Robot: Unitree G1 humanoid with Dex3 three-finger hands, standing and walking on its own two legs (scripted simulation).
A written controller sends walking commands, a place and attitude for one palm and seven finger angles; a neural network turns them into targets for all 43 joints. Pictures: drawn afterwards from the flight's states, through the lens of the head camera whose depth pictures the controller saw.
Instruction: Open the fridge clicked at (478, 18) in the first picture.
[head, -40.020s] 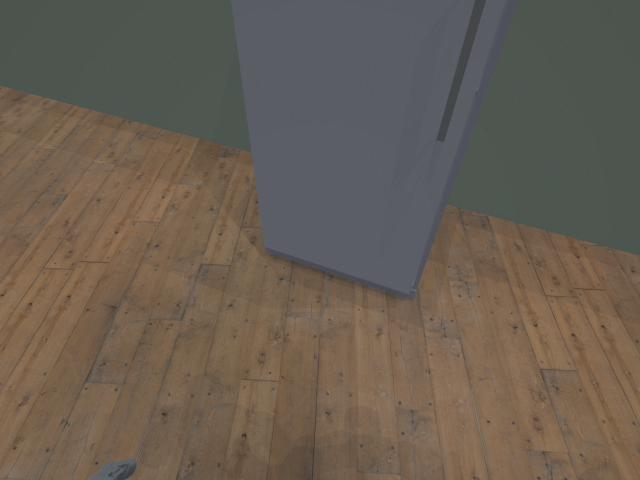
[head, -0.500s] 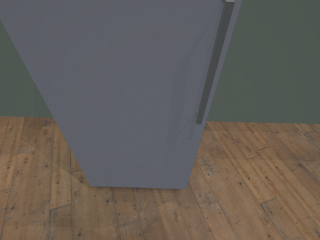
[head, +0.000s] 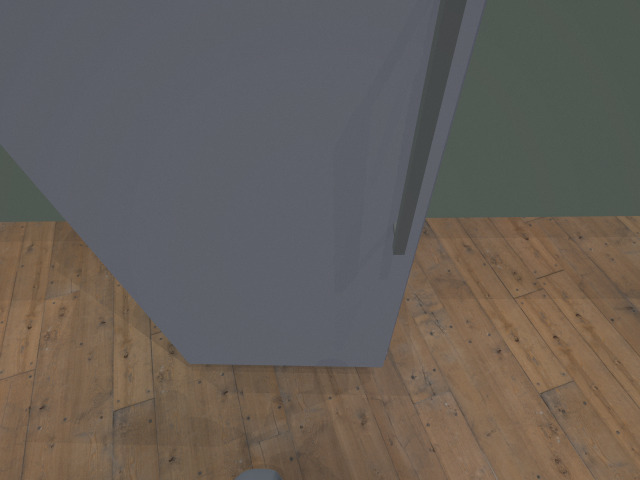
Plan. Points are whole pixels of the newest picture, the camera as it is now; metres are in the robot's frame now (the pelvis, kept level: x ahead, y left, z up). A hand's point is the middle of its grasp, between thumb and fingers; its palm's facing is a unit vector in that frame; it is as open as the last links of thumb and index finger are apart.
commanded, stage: come to a stop and stand still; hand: right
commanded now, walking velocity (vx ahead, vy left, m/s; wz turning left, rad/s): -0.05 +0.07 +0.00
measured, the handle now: (417, 145) +0.46 -0.10 +0.17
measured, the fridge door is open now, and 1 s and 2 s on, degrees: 1 1 1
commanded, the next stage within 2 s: look again from close up in 1.50 s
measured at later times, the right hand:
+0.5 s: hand out of the picture +0.03 -0.12 -0.19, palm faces +0.04 +0.99 -0.16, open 7.2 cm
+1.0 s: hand out of the picture -0.05 -0.13 -0.17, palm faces +0.02 +0.97 -0.23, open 7.4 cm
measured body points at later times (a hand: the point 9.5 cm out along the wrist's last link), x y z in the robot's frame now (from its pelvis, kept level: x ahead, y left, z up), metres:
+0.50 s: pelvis -0.03 +0.06 -0.01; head -0.02 +0.03 +0.44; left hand -0.03 +0.29 -0.15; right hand +0.03 -0.17 -0.17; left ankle -0.01 +0.19 -0.74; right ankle -0.02 -0.05 -0.74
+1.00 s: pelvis -0.03 +0.05 +0.00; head -0.03 +0.07 +0.45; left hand +0.00 +0.28 -0.17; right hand -0.05 -0.18 -0.15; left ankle -0.01 +0.19 -0.74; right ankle -0.02 -0.05 -0.74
